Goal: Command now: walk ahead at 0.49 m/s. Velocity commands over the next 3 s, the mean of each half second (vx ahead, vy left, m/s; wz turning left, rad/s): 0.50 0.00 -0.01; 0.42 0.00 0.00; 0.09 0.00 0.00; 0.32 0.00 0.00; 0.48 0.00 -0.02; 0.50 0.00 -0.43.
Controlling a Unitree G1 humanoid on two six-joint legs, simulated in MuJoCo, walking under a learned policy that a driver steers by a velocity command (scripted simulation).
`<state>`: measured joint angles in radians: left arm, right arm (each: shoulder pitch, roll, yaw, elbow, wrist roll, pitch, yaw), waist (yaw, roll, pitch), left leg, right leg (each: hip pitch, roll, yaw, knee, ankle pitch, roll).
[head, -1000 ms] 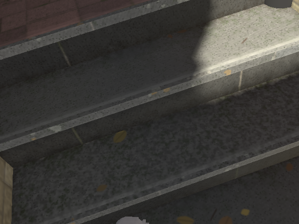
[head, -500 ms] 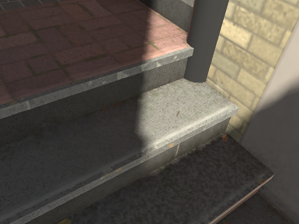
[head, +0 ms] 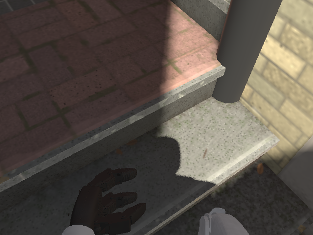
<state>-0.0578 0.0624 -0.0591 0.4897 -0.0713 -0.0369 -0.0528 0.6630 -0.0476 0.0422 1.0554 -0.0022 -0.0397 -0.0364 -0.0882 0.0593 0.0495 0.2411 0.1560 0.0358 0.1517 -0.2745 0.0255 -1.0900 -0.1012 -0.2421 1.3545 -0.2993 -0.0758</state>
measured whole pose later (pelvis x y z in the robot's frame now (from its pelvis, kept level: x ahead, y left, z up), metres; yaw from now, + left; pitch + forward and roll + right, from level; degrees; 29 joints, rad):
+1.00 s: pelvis +0.58 +0.02 +0.34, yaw +0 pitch +6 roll -3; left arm 0.03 0.04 -0.11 0.72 -0.01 -0.05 -0.06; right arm 0.60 -0.03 0.04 1.07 -0.02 0.02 -0.08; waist -0.12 -0.02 -0.05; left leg -0.03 -0.02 0.03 0.36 -0.30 0.08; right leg -1.23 -0.04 -0.14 1.58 -0.19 -0.01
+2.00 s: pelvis +0.92 +0.04 +0.52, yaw -1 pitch +5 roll +1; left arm 0.42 0.19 0.05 1.02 0.00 -0.09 0.01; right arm 0.23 -0.21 -0.04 0.92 0.01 -0.10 0.00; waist 0.02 0.02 -0.12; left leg -0.67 0.05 0.00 1.19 -0.18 0.06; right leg -0.20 -0.03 -0.04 0.40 -0.29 -0.02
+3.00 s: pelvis +1.44 +0.02 +0.63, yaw -17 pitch +3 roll +0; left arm 0.24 0.22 0.01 0.79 0.04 -0.07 -0.01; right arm 0.20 -0.28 -0.04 0.80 -0.02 -0.10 0.00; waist 0.01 0.02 -0.07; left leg -0.62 0.05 -0.08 1.52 -0.13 0.09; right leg -0.59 0.09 -0.04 0.97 -0.43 -0.09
